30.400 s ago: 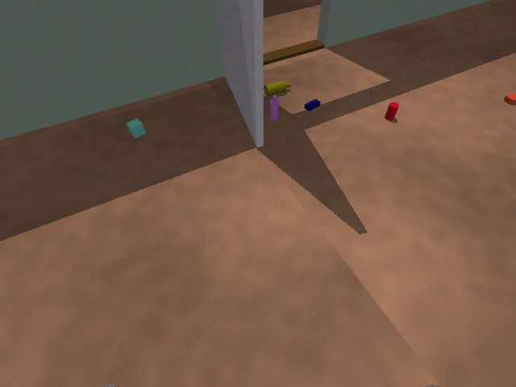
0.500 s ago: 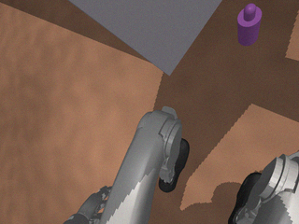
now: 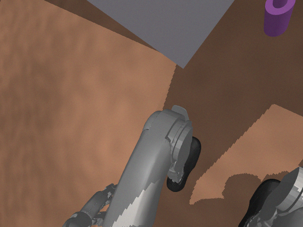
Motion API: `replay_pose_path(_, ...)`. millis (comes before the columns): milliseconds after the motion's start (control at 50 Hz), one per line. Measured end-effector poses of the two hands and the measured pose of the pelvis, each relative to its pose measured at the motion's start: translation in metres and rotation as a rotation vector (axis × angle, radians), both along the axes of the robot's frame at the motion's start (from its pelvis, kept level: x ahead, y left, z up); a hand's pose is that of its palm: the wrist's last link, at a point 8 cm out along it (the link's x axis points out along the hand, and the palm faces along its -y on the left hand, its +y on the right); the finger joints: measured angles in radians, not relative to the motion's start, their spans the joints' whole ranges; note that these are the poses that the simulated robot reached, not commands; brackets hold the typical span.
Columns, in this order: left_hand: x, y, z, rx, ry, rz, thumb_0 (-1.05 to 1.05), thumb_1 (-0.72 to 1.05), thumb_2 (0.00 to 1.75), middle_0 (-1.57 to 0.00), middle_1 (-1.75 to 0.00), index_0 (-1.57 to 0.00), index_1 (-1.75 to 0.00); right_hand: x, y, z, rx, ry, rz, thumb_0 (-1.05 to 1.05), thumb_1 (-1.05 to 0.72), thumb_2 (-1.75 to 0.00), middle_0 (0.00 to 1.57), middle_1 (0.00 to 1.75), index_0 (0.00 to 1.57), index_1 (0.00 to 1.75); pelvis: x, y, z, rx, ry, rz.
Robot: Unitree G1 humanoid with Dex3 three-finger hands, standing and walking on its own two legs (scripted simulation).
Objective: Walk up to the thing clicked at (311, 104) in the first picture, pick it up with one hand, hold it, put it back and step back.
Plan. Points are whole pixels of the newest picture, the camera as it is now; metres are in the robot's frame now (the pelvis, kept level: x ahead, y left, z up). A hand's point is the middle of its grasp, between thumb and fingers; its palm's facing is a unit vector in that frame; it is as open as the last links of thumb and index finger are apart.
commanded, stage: rest palm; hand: right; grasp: from above
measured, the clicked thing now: out of the picture +0.51 -0.33 -0.29
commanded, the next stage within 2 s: close in 0.94 s
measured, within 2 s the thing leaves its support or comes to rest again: neither
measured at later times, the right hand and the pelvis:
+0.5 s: hand out of the picture +0.49 -0.32 -0.25, palm faces -0.46 +0.12 -0.88, open 11.7 cm; pelvis +0.00 +0.00 +0.00, yaw +1 degrees
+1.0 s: hand out of the picture +0.49 -0.32 -0.26, palm faces -0.48 +0.13 -0.87, open 11.6 cm; pelvis +0.00 +0.00 +0.00, yaw +1 degrees
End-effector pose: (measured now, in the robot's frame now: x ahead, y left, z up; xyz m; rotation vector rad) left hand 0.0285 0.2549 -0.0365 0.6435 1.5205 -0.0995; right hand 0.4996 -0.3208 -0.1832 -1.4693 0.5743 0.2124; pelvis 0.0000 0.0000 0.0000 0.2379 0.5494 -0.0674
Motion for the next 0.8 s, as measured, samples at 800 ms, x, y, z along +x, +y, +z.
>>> replay_pose_path(800,-0.011,-0.012,0.000,-0.051,0.033,-0.014,0.00,0.91,0.90,-0.20,-0.30,-0.21,-0.30,0.000,0.007,-0.015,-0.001,-0.008,-0.014,0.00,0.12,-0.65,0.40,0.69,0.41,0.68,-0.001,-0.002,-0.001,0.015,-0.018,0.013)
